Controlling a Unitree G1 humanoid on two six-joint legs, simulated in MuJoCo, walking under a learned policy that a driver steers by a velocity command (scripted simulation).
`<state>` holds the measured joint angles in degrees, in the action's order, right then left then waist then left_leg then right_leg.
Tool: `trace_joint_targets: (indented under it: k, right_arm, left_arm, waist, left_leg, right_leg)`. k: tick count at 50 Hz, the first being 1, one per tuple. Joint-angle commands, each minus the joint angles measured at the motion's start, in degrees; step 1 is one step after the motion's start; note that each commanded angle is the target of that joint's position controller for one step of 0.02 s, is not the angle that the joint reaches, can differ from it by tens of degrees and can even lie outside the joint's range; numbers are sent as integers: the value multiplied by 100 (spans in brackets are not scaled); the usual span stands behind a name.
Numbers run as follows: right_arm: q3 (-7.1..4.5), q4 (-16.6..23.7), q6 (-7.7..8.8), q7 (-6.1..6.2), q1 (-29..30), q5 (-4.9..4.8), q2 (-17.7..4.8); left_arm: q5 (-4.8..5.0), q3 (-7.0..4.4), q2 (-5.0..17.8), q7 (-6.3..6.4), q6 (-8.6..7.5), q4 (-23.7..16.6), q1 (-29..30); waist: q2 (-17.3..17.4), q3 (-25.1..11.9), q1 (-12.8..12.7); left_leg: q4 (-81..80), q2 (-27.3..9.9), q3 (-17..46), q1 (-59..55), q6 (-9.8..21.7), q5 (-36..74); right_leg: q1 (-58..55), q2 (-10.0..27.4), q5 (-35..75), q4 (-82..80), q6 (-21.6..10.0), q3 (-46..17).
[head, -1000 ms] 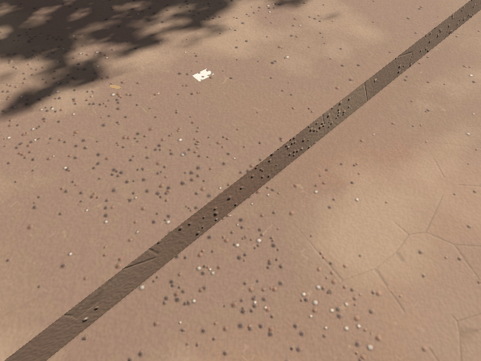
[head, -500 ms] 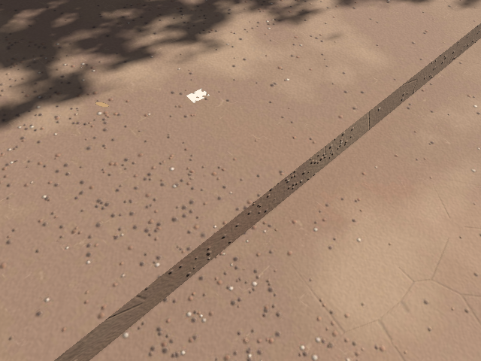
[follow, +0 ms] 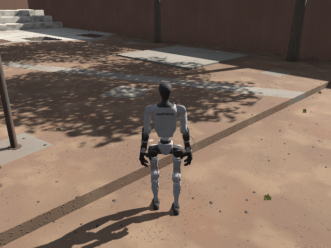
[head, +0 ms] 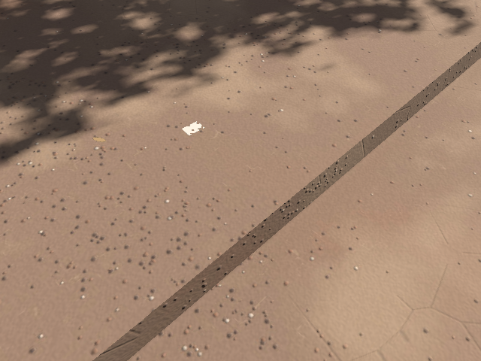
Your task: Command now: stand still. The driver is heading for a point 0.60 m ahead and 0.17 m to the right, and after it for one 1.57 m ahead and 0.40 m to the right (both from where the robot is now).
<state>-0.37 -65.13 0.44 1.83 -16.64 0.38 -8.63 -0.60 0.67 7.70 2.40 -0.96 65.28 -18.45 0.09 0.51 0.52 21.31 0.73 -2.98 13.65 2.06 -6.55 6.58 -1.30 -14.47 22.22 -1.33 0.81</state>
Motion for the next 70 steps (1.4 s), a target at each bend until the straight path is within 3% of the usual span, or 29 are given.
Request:
trace_joint_targets:
  k: [1,24,25,27,28,30,32,35,37,39,40,41,42,43,44,45,47,49,53,58,61,63,64,65,66,67,68,69,70]
  right_arm:
    - [-43,45,37,25,-278,0,-386]
    - [-30,-176,24,80,-437,0,-237]
    - [-24,-193,17,77,-466,5,-211]
    - [-73,-130,-15,55,-396,23,-283]
    - [-98,-62,-29,25,-328,56,-290]
    - [-86,199,-2,-59,54,153,-151]
    - [-108,491,110,-131,411,186,-190]
    - [-195,765,305,-226,596,114,-347]
    - [-241,846,378,-273,503,48,-349]
    - [-294,561,413,-272,-444,10,-240]
    - [-406,302,442,-216,-1244,18,-441]
    - [-568,189,468,-127,-2150,104,-1053]
    - [-602,-20,377,-137,-2576,96,-1259]
    - [-508,169,321,-119,-1794,110,-982]
    - [-451,409,345,-145,-1146,94,-820]
    - [-408,523,388,-154,-800,80,-759]
    - [-306,493,501,-124,-740,45,-557]
    - [-268,341,580,-87,-1057,38,-545]
    - [-194,261,633,-63,-1321,87,-498]
    - [-161,243,689,19,-1407,56,-568]
    - [-216,270,692,97,-1311,47,-813]
    - [-285,361,624,133,-1123,78,-1005]
    - [-312,434,591,95,-1003,50,-1058]
    - [-315,616,584,26,-859,35,-1017]
    - [-244,999,603,-86,-1228,-47,-403]
    - [-294,1186,653,-122,-671,0,-782]
    - [-292,1385,716,-148,-185,-7,-844]
    - [-304,1400,747,-141,-138,-6,-842]
    - [-309,1422,676,-122,-84,69,-786]
  left_arm:
    - [3,-57,437,16,-26,-38,-409]
    - [8,-24,313,48,-53,45,-562]
    - [-1,-23,301,46,-51,67,-633]
    - [-14,-119,502,37,-14,65,-727]
    - [-17,-178,627,26,17,34,-771]
    - [-4,-284,820,15,42,50,-1090]
    - [-48,-333,821,9,-17,54,-1200]
    - [-110,-387,861,-24,-176,8,-1165]
    - [-83,-409,898,-41,-251,-46,-1015]
    - [-13,-417,933,-77,-285,-150,-611]
    - [-30,-373,822,-114,-350,-197,-562]
    - [18,-252,433,-186,-403,-464,-379]
    - [-75,-302,535,-232,-410,-610,-385]
    - [-179,-345,649,-268,-371,-658,-123]
    - [-160,-318,525,-328,-396,-688,16]
    - [-116,-315,440,-362,-417,-673,9]
    - [-159,-337,427,-398,-330,-622,-152]
    - [-135,-364,451,-422,-228,-680,-54]
    - [-82,-341,418,-448,-159,-1099,975]
    - [-75,-257,341,-487,-165,-1549,1946]
    - [-92,-345,550,-449,-186,-1531,1605]
    - [-113,-477,759,-406,-221,-1239,544]
    - [-160,-565,900,-400,-249,-1036,-137]
    - [-224,-724,1293,-358,-242,-961,-685]
    - [-190,-863,1843,-342,-155,-1108,-430]
    - [-56,-848,1783,-337,-81,-1122,-365]
    - [-19,-779,1537,-295,-83,-1173,50]
    - [-27,-697,1219,-291,-109,-1186,278]
    - [-25,-637,1051,-271,-165,-1195,411]
  waist:
    - [-14,375,-14]
    - [-33,412,-10]
    - [-44,305,-27]
    - [-246,448,-74]
    - [-476,644,-128]
    - [-809,1246,-329]
    - [-790,1507,-402]
    - [-576,1307,-333]
    - [-582,1108,-180]
    - [-395,812,351]
    - [-3,428,667]
    - [1376,-8,1025]
    - [1831,-56,905]
    - [820,434,471]
    - [303,683,271]
    - [117,695,72]
    - [163,579,-122]
    - [264,528,-154]
    - [365,731,-27]
    - [411,847,60]
    - [522,456,-196]
    - [669,-167,-649]
    - [656,-493,-978]
    - [248,-857,-1262]
    - [-1374,-1401,-629]
    - [-417,-1454,-711]
    - [-101,-663,-565]
    - [381,-181,-294]
    - [524,41,-84]
  left_leg:
    - [-326,-578,734,-386,23,-160]
    - [-141,-617,680,-518,6,388]
    - [-141,-557,641,-552,12,9]
    - [247,-246,389,-271,78,-1212]
    - [587,-61,207,120,110,-1845]
    - [1432,96,-179,1215,96,-1960]
    - [2090,-231,-76,1874,150,-1728]
    - [2039,-404,39,2233,184,-1739]
    - [1522,-271,-120,1527,195,-1411]
    - [669,127,-437,-413,227,-825]
    - [469,57,-133,-1727,282,-857]
    - [-649,-1423,2091,-2617,701,-2448]
    - [-1387,-2245,4006,-2673,1156,-2905]
    - [-1253,-2194,3590,-2029,1111,-3150]
    - [-1302,-2012,3038,-1459,1019,-2656]
    - [-1403,-1777,2478,-1141,905,-1986]
    - [-1454,-1441,1584,-1021,736,-717]
    - [-1402,-1348,1003,-1202,668,364]
    - [-1455,-1212,186,-1208,559,1543]
    - [-1358,-1240,-492,-1260,440,2791]
    - [-408,-1348,-768,-1785,327,5084]
    - [1206,-1459,-849,-1889,352,5881]
    - [2408,-1408,-879,-1551,360,5228]
    - [4239,-1124,-959,-513,290,3279]
    - [6665,244,-605,1919,-11,-2295]
    - [7027,90,508,2722,112,-1941]
    - [6584,-268,594,2998,154,-1390]
    - [5985,-482,549,2725,147,-1100]
    - [5584,-618,591,2386,73,-1054]
  right_leg:
    - [754,645,33,-637,-186,-639]
    - [454,648,706,-571,-202,-586]
    - [408,608,251,-642,-225,-584]
    - [526,541,-1284,-738,-408,-721]
    - [601,673,-2218,-907,-578,-1022]
    - [462,1396,-3366,-1485,-1011,-1945]
    - [258,1871,-2941,-1698,-1311,-2394]
    - [-434,1823,-1570,-1480,-1314,-2040]
    - [-250,1634,-857,-1240,-1182,-1607]
    - [765,1228,-80,-527,-913,-957]
    - [1401,886,568,430,-733,-528]
    - [2406,143,-29,2444,-365,286]
    - [3246,-260,-1677,3854,-360,220]
    - [3470,259,-1276,4535,-483,-189]
    - [3403,469,-615,4536,-514,-273]
    - [3166,605,-187,4339,-492,-272]
    - [2880,670,107,4110,-351,-131]
    - [3052,606,278,4071,-288,-12]
    - [3526,464,807,3433,-252,128]
    - [2841,228,1316,1677,-416,675]
    - [2133,-179,999,1374,-749,981]
    - [1176,-461,563,1299,-1051,1005]
    - [319,-487,689,813,-1240,827]
    - [-715,286,106,474,-1568,-272]
    - [-2321,2045,719,40,-2641,-3600]
    - [-2279,1999,-82,-605,-2658,-4156]
    - [-1532,1940,-292,-840,-2345,-3452]
    - [-710,1740,208,-1034,-2050,-2959]
    - [-123,1447,833,-1064,-1850,-2506]
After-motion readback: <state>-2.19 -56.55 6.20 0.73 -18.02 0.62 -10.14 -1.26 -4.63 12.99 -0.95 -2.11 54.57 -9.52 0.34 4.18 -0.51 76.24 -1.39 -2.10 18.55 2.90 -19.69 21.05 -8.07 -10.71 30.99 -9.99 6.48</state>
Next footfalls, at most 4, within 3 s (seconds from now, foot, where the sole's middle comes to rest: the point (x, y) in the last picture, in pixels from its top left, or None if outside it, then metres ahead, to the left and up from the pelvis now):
0.80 left None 0.18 0.12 -0.78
1.30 right None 0.51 -0.04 -0.78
1.92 left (256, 271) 0.83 -0.03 -0.78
2.50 right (293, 335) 0.61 -0.13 -0.78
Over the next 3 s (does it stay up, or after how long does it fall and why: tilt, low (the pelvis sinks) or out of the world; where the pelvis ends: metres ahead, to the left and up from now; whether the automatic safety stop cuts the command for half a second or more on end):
stays up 0.67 -0.10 -0.01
